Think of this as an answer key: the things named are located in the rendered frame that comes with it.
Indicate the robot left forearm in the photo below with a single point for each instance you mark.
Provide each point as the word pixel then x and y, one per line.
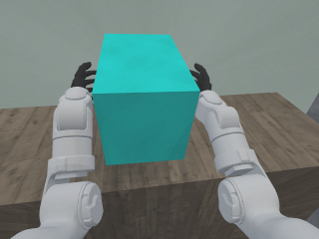
pixel 72 139

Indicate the left robot upper arm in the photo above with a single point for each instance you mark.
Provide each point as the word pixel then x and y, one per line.
pixel 68 211

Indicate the robot right forearm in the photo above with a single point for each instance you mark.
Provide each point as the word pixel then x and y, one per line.
pixel 233 156

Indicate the pedestal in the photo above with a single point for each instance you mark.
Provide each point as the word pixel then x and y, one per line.
pixel 168 199

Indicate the robot right hand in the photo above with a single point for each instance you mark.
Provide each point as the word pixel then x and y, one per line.
pixel 202 78

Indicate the robot left hand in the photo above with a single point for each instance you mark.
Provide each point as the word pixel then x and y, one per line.
pixel 81 74

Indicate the carton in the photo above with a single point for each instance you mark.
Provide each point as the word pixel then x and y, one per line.
pixel 145 99

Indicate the right robot upper arm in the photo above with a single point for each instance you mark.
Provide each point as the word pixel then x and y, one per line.
pixel 250 202

